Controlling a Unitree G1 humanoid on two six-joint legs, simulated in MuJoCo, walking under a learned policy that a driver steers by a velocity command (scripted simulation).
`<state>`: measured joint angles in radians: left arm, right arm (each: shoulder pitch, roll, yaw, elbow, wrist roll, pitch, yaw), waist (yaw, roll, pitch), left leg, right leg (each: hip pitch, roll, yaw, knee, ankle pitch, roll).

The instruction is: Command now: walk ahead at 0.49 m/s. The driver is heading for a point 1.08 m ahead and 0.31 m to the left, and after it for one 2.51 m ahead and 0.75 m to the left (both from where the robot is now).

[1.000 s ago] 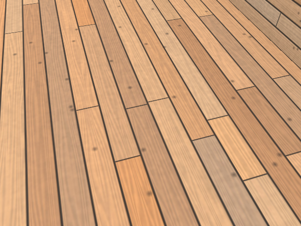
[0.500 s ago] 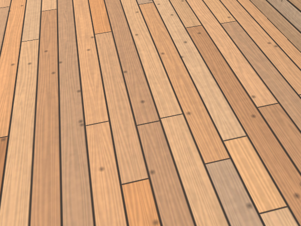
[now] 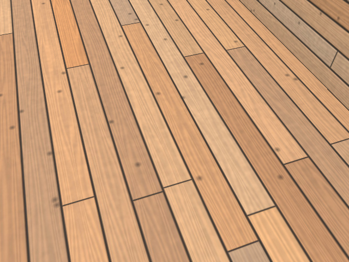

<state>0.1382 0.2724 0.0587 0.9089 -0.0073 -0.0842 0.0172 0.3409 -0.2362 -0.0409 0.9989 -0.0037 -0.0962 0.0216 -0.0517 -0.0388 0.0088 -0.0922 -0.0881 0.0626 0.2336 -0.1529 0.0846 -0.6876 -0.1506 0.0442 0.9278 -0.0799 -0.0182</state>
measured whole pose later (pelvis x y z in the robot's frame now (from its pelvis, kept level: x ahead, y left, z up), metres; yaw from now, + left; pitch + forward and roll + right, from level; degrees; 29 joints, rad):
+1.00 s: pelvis +0.58 +0.03 -0.01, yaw +19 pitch +1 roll +0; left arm 0.13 0.28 0.06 0.83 0.00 -0.12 0.00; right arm 0.27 -0.26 -0.08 0.80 0.01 -0.06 0.02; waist -0.02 -0.02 0.04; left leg -0.26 -0.11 -0.02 0.40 -0.16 0.11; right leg -0.55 -0.09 0.06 1.10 -0.32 0.01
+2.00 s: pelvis +0.76 +0.10 +0.00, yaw +51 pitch +2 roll -2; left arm 0.13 0.31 0.08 0.79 0.00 0.02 0.02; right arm 0.19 -0.27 -0.05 0.62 -0.01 0.02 -0.03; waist 0.00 -0.04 0.02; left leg -0.27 -0.04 -0.07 0.46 -0.22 0.05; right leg -0.47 -0.03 0.02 0.89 -0.34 0.08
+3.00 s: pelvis +0.98 +0.28 -0.03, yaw +41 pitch +2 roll +0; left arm 0.10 0.30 0.06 0.67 0.00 -0.04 -0.04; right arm 0.25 -0.30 -0.04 0.71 0.00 -0.05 -0.03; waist -0.01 0.01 0.08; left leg -0.45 0.01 -0.06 1.29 -0.47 -0.05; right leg -0.48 0.10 -0.01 0.52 -0.08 -0.10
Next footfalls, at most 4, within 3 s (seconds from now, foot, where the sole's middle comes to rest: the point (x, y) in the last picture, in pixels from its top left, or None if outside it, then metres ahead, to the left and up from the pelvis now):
0.26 right None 0.34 -0.15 -0.78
0.80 left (146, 234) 0.63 0.10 -0.78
1.26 right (162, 169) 0.94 0.03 -0.78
1.70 left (123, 212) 0.73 0.20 -0.78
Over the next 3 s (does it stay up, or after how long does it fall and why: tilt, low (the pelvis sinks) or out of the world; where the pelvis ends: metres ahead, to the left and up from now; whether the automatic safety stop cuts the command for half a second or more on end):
stays up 0.98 0.28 -0.03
